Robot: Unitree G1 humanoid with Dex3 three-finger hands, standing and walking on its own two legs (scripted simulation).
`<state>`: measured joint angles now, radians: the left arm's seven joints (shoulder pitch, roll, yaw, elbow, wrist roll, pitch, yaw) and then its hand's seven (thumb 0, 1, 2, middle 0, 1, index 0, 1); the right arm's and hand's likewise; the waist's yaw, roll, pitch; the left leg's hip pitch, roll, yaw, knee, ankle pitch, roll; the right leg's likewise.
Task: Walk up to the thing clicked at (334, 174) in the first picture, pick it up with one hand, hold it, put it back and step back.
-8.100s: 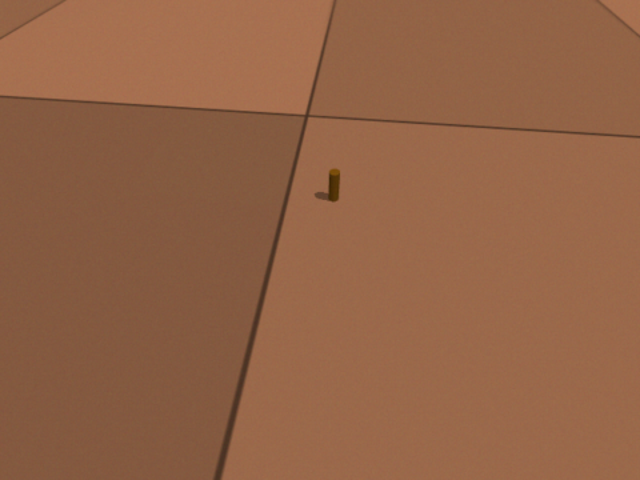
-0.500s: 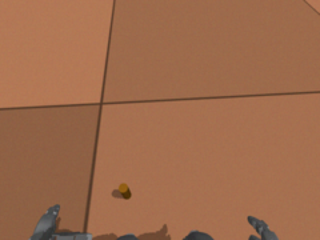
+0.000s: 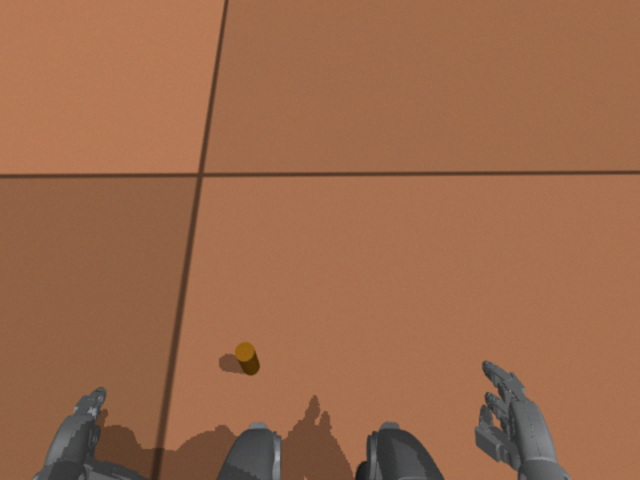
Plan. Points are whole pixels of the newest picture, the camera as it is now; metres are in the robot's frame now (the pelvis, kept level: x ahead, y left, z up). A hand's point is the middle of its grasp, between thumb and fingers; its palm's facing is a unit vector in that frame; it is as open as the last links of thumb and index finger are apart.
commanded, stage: go down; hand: left
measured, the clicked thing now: (248, 359) +0.40 +0.18 -0.61
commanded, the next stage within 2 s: none
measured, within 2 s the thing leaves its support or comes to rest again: neither
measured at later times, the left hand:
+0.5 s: hand (128, 382) +0.26 +0.32 -0.22, palm faces +0.10 -0.97 -0.20, open 17.3 cm
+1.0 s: hand (129, 362) +0.31 +0.35 -0.27, palm faces +0.07 -0.99 -0.13, open 17.3 cm
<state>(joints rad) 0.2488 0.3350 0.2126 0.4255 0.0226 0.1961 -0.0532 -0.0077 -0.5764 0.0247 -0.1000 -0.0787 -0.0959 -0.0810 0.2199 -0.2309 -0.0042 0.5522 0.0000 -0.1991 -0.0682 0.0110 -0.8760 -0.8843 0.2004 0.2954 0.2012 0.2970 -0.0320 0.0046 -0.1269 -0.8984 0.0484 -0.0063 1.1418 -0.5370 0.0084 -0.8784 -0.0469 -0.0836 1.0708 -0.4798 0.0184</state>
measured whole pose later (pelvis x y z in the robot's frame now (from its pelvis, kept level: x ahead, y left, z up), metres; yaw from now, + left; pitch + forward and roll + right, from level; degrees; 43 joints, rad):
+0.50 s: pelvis -0.06 -0.01 -0.16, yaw -1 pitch +31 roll -3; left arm -0.24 0.56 0.53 0.83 -0.10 -0.30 -0.43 -0.01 -0.54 0.07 -0.07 -0.11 -0.08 -0.10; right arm 0.15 -0.30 0.01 0.63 -0.01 -0.18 -0.03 0.01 -0.91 -0.89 0.20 0.30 0.20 0.30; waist -0.04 -0.01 -0.17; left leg -1.64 0.04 -0.04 1.77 -0.67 0.00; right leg -1.63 -0.07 -0.07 1.71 -0.62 -0.01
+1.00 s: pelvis -0.08 -0.01 -0.25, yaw -3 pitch +33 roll -5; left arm -0.49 0.74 0.69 1.01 -0.15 -0.39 -0.63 -0.01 -0.50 0.03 -0.06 -0.06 -0.06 -0.05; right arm 0.14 -0.35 0.06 0.69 -0.03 -0.19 -0.03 0.01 -0.91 -0.90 0.20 0.29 0.20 0.30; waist -0.08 -0.02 -0.14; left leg -1.96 0.04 -0.07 2.07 -0.69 0.01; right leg -1.93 -0.07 -0.09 1.99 -0.63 -0.01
